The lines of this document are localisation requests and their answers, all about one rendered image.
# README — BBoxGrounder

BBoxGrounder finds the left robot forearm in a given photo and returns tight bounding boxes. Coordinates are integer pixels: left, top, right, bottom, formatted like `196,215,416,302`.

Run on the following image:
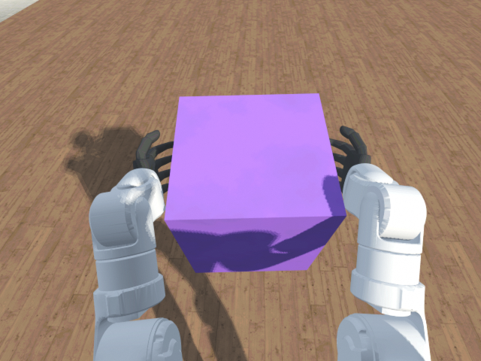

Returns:
89,168,166,361

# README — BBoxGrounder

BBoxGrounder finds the carton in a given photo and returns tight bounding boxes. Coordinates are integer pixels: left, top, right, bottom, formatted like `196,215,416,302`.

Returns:
165,93,346,273

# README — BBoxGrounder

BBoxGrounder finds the robot left hand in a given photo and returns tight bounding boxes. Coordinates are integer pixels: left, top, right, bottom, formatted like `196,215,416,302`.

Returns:
133,130,174,194

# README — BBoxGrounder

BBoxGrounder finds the right robot forearm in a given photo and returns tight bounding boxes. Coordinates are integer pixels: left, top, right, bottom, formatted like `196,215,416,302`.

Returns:
343,163,431,361

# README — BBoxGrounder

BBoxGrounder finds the robot left upper arm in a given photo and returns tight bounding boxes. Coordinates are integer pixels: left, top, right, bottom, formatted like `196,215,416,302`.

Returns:
95,317,183,361

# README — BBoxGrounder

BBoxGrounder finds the robot right hand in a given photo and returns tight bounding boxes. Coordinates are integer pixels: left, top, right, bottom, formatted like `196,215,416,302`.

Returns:
329,126,371,193

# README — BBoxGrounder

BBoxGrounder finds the robot right upper arm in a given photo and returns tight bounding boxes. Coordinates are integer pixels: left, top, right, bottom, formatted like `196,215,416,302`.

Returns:
337,314,430,361

